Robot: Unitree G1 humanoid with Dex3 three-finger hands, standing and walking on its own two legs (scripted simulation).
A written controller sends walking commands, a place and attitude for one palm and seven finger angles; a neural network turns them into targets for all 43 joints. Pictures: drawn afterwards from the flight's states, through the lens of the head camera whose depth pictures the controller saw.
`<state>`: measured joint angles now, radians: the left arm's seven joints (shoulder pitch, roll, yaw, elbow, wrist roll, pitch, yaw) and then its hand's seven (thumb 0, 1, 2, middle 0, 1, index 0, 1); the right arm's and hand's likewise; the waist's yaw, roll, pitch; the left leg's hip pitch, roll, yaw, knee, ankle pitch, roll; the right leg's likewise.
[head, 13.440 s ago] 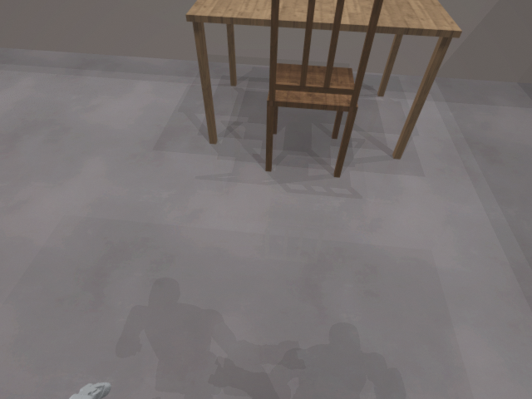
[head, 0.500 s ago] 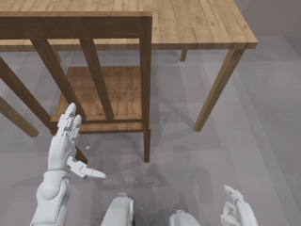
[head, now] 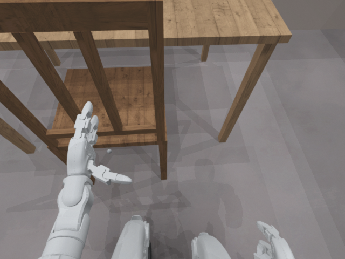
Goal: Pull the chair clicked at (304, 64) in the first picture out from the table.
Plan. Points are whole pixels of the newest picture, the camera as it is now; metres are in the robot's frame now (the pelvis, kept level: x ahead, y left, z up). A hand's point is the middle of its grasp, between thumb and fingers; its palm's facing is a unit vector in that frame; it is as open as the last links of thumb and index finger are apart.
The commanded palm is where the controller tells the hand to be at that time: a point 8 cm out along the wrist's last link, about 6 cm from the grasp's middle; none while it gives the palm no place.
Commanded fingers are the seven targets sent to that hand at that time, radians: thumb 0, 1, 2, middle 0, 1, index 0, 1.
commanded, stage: aim the fingers beside a spindle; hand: left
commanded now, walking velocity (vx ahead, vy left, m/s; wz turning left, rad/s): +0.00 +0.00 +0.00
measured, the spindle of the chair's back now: (62, 94) +0.49 +0.29 +0.05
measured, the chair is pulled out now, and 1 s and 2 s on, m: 0.00 0.00 0.00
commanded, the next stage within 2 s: push the fingers through the gap in 0.82 s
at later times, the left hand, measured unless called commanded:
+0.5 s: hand (109, 150) +0.35 +0.16 +0.02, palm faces +0.07 -1.00 -0.04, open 16.9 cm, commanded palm +0.32 +0.20 +0.02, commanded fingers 0.00 -0.50 0.30 -0.06 -0.08 -0.06 -0.08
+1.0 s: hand (111, 152) +0.35 +0.15 +0.02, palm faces +0.05 -1.00 -0.02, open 16.9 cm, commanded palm +0.34 +0.21 +0.02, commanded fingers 0.00 -0.50 0.30 -0.06 -0.08 -0.06 -0.08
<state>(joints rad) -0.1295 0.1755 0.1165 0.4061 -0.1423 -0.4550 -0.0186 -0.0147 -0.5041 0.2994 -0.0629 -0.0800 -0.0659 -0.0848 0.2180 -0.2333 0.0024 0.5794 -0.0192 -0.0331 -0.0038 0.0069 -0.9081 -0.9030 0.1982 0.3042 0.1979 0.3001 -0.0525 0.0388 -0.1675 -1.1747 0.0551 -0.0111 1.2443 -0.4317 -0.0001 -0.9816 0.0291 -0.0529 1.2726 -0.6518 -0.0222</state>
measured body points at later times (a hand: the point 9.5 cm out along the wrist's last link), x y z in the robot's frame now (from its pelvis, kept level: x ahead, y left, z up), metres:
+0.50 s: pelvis +0.00 -0.01 +0.00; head +0.10 +0.00 +0.43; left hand +0.34 +0.21 +0.02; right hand +0.14 -0.25 -0.12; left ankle +0.08 +0.12 -0.62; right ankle -0.02 -0.11 -0.62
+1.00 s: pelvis +0.00 +0.00 +0.00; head +0.10 +0.01 +0.43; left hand +0.34 +0.20 +0.02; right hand +0.14 -0.25 -0.12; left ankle +0.08 +0.12 -0.62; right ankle -0.02 -0.11 -0.62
